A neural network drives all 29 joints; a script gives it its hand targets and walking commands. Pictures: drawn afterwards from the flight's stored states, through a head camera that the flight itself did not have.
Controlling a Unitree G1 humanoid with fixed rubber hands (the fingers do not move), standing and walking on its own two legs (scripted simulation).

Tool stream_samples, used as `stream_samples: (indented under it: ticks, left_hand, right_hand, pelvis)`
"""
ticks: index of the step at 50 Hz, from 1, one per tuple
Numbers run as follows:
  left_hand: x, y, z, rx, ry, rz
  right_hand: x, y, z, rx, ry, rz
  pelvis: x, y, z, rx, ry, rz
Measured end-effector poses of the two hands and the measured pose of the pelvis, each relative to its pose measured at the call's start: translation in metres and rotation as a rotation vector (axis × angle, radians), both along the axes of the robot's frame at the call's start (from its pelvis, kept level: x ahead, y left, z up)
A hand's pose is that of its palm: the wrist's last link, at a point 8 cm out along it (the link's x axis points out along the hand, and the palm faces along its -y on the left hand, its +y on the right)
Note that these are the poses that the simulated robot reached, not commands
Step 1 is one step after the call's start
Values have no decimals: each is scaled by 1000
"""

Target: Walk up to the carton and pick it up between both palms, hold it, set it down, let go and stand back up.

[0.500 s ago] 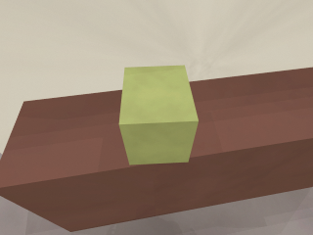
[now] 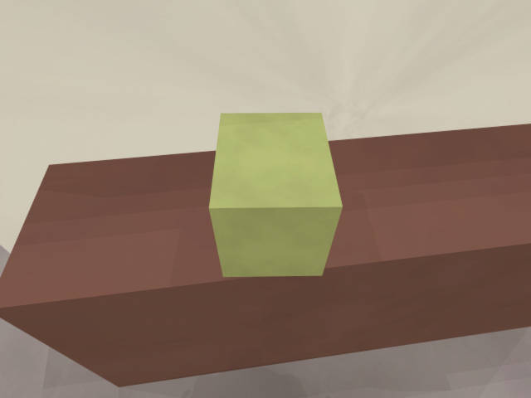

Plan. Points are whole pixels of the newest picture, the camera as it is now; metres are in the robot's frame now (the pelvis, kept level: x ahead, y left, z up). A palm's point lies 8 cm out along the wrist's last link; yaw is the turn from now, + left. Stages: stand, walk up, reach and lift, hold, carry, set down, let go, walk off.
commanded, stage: stand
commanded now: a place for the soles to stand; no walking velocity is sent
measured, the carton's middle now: (272, 195) +0.46 +0.00 +0.01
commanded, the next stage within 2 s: reach and lift in 0.04 s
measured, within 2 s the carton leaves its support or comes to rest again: neither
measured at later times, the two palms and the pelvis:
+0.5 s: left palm (138, 390) +0.15 +0.21 -0.09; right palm out of the picture +0.14 -0.25 -0.09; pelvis +0.00 +0.00 +0.00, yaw -3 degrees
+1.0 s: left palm (129, 359) +0.19 +0.23 -0.06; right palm (419, 384) +0.15 -0.21 -0.07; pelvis +0.03 +0.01 +0.01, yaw -4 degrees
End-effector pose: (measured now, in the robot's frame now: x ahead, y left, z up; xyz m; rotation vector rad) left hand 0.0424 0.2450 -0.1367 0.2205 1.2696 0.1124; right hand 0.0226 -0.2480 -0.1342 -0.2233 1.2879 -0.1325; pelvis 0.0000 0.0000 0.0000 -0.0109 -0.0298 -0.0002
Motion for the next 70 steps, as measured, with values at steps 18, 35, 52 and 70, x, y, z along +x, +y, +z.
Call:
stream_samples:
  ticks: [18,35,52,70]
  left_hand:
    - [145,-19,49,-8,-218,-60]
    - [122,-4,46,13,-250,25]
    - [145,-20,72,-77,-450,-13]
    - [133,-26,99,-79,-646,9]
  right_hand:
    - [139,7,31,79,-387,13]
    - [122,19,44,47,-408,51]
    - [135,33,72,55,-607,23]
    - [127,46,97,92,-720,-19]
  pelvis:
    - [-18,1,-18,-14,-54,-39]
    - [11,-6,0,9,-13,-50]
    - [30,14,10,2,-57,-76]
    - [19,12,12,7,-60,-79]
